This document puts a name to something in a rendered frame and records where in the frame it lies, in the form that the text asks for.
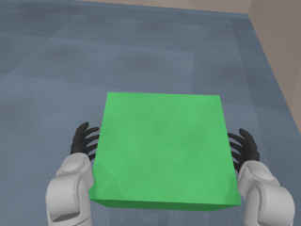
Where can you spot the left robot forearm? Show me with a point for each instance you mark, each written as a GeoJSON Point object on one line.
{"type": "Point", "coordinates": [67, 195]}

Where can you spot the robot left hand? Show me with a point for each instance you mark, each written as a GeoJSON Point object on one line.
{"type": "Point", "coordinates": [80, 142]}

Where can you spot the carton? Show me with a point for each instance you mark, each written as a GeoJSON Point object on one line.
{"type": "Point", "coordinates": [165, 152]}

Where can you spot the robot right hand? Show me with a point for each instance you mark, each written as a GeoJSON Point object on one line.
{"type": "Point", "coordinates": [248, 151]}

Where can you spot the right robot forearm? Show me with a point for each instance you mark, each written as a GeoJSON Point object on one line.
{"type": "Point", "coordinates": [267, 203]}

